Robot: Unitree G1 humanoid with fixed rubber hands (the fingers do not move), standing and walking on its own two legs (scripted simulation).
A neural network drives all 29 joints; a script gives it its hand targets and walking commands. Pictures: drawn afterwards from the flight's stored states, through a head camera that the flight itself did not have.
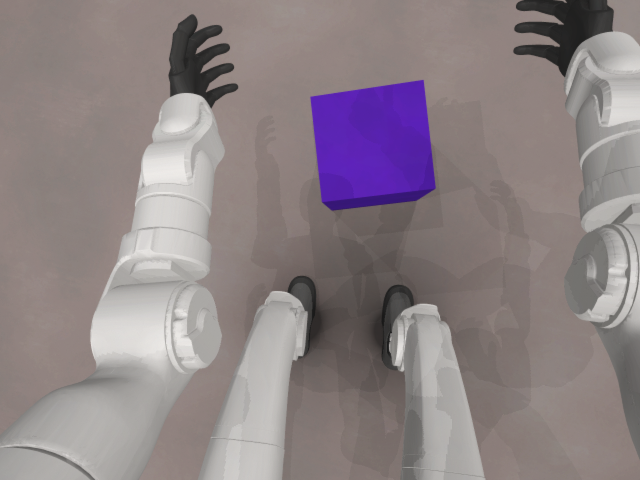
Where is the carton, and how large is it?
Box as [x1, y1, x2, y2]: [310, 80, 435, 210]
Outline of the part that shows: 423,80 310,97 322,202 332,210 416,200 435,188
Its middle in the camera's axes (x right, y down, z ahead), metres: +0.11 -0.18 +0.84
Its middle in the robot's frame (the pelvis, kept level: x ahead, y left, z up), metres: +0.53 +0.00 -0.53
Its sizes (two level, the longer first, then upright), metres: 0.210 0.200 0.250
